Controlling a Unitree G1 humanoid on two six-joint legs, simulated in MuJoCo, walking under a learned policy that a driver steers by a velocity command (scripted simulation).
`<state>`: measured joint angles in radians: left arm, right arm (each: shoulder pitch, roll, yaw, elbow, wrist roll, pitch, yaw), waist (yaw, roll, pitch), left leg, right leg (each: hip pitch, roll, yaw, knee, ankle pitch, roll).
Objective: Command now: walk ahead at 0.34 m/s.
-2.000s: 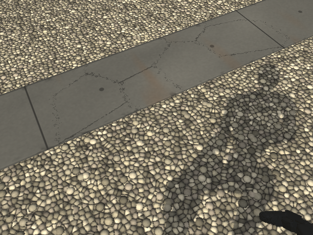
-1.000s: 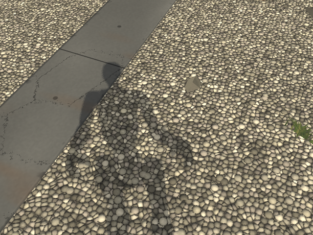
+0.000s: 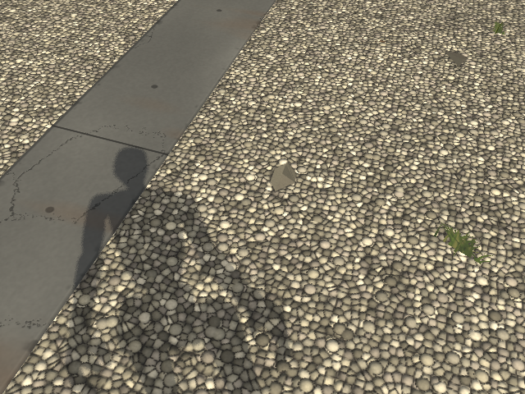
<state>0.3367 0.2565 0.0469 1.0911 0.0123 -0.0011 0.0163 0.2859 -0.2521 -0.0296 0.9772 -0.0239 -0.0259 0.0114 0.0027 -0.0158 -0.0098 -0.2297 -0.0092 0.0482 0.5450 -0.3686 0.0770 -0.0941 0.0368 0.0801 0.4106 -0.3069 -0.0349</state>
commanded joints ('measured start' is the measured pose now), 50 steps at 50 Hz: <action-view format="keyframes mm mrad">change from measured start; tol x32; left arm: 1 -167 58 6 -101 5 -32 -6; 19 -467 6 -30 -254 8 -43 -52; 25 160 199 48 -105 40 -73 -2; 50 144 90 0 -16 17 -94 8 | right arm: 1 278 -114 -32 50 -10 -30 -18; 50 -136 -57 -27 -110 0 -44 -2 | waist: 1 -153 164 92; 20 -41 128 144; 26 100 -210 -311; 30 -11 23 62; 50 -62 -60 2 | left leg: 1 387 158 -262 -296 -166 26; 3 283 411 -731 -492 -522 152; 23 312 203 -66 -26 1161 52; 26 -316 -86 -49 845 -149 3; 50 -103 -36 67 -39 201 59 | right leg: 1 -494 -37 23 198 -236 -87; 9 -609 -98 -94 613 131 -29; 23 -124 48 -214 115 178 -117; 26 459 -471 673 -121 -86 -342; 32 -103 -256 142 -262 240 -207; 50 236 -232 -74 64 1039 -124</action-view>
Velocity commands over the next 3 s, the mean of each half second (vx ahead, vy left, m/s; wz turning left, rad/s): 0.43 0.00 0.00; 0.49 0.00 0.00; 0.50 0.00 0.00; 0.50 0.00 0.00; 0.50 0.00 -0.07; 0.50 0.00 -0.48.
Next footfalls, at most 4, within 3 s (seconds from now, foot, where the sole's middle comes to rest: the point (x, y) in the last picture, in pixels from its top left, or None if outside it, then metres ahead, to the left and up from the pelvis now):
0.48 right None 0.39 -0.06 -0.78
1.02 left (228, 338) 0.70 0.10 -0.78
1.56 right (290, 253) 1.00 -0.08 -0.78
2.12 left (236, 185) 1.29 0.10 -0.78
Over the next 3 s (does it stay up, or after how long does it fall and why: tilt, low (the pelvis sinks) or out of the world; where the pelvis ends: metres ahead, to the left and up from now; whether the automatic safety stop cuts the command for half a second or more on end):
stays up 1.58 -0.04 0.01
